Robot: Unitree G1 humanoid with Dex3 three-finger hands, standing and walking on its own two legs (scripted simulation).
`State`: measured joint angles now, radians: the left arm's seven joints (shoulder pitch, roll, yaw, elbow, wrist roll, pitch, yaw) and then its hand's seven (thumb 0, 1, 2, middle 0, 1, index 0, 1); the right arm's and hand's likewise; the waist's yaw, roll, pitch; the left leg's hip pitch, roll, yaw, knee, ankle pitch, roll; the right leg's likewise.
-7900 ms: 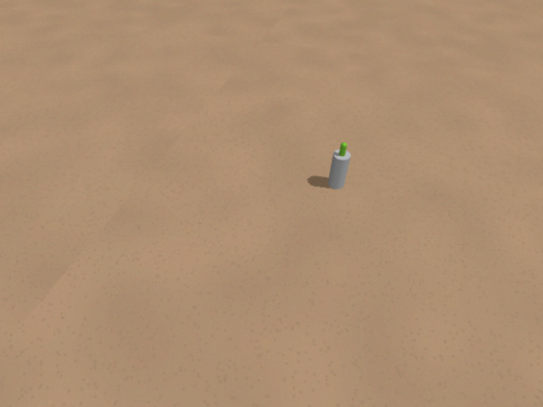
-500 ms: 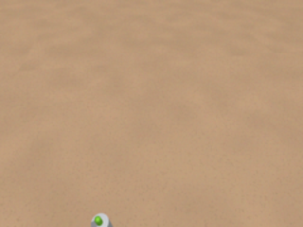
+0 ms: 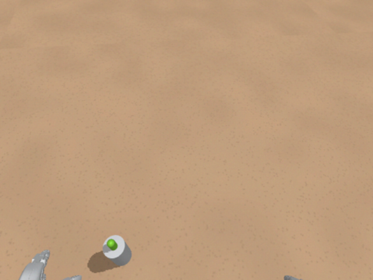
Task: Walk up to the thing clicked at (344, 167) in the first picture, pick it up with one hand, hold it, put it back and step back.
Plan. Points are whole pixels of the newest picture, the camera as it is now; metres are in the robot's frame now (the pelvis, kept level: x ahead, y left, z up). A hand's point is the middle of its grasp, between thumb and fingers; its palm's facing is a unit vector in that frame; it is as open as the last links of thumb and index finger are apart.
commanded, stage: go down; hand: left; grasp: from the side
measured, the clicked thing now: (116, 249) +0.33 +0.26 -0.62
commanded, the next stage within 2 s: none
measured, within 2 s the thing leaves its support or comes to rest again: neither
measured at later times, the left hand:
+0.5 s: hand out of the picture +0.17 +0.36 -0.27, palm faces +0.20 -0.94 -0.27, open 17.4 cm
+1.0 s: hand (40, 276) +0.21 +0.40 -0.32, palm faces +0.23 -0.95 -0.22, open 17.5 cm
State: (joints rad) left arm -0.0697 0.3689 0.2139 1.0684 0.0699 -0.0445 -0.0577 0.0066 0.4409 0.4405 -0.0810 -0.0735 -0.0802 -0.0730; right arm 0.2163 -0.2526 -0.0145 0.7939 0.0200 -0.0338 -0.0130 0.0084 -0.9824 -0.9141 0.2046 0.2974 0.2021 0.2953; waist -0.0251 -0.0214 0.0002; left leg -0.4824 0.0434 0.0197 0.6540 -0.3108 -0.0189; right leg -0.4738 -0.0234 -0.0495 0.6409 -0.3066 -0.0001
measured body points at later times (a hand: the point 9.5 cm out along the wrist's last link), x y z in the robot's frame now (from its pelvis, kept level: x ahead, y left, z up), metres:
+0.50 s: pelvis -0.05 +0.01 -0.19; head +0.12 +0.04 +0.23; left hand +0.16 +0.41 -0.25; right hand +0.18 -0.24 -0.29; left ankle +0.00 +0.13 -0.72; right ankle +0.00 -0.12 -0.72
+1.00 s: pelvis -0.07 +0.01 -0.27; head +0.13 +0.05 +0.13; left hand +0.19 +0.45 -0.30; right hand +0.11 -0.27 -0.39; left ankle +0.00 +0.13 -0.72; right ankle +0.00 -0.12 -0.72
